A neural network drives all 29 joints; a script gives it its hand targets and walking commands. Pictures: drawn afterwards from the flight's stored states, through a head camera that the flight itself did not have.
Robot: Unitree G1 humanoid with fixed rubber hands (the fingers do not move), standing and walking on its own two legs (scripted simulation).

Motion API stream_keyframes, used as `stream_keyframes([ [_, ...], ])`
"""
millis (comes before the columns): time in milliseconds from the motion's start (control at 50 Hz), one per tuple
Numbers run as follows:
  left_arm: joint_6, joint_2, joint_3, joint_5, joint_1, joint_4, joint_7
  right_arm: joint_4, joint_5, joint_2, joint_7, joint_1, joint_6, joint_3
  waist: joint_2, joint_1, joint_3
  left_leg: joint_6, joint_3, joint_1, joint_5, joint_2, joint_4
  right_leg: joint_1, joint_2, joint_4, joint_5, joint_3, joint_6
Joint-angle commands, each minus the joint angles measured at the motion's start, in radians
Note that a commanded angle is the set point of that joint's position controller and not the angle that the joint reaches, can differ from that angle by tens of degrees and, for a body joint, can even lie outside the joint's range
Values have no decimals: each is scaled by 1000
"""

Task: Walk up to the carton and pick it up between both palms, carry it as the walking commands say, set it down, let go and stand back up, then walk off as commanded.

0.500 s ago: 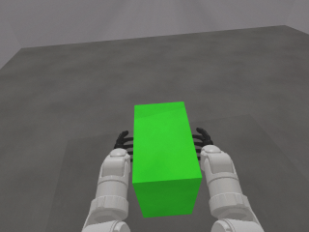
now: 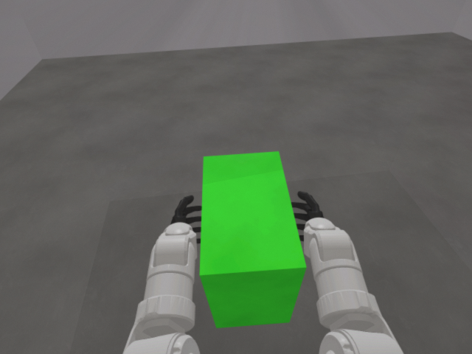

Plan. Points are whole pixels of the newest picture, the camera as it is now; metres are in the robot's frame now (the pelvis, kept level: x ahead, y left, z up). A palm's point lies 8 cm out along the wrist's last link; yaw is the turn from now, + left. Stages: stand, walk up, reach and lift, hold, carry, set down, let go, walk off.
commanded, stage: reach and lift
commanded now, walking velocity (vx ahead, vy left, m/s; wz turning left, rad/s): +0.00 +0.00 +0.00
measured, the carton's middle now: (247, 240) +0.34 +0.01 -0.01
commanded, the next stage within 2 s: hold in 0.64 s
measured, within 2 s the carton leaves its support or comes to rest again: neither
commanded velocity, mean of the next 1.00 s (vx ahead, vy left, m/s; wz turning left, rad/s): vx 0.00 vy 0.00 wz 0.00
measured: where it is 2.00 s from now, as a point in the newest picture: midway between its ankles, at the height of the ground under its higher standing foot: outside the picture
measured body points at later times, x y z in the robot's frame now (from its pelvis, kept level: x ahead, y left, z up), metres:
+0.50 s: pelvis +0.01 +0.00 +0.00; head -0.06 +0.00 +0.45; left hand +0.32 +0.13 +0.05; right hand +0.32 -0.12 +0.06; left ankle +0.03 +0.13 -0.74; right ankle +0.03 -0.12 -0.74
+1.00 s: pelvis -0.01 +0.00 +0.00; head -0.08 +0.00 +0.44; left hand +0.30 +0.13 +0.05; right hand +0.31 -0.12 +0.06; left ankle +0.03 +0.13 -0.74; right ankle +0.03 -0.12 -0.74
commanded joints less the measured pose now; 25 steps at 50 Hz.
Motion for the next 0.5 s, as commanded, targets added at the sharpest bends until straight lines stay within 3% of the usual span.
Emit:
stream_keyframes([
  [0,-35,-1033,-523,-277,-596,-21,-264,-4,256,1078,223,-549,-44,486,10,1,-296,-5,78,70,114,-13,-77,57,10,-81,113,-73,10],
  [220,-10,-1049,-559,-296,-492,-90,-267,-71,270,1072,232,-453,-25,513,19,-4,-300,-13,63,107,217,-11,-87,91,17,-93,195,-68,14],
  [480,3,-1042,-536,-300,-479,-96,-275,-76,270,1073,247,-440,-7,500,15,-1,-263,-3,67,77,148,-11,-103,88,17,-102,140,-71,9],
])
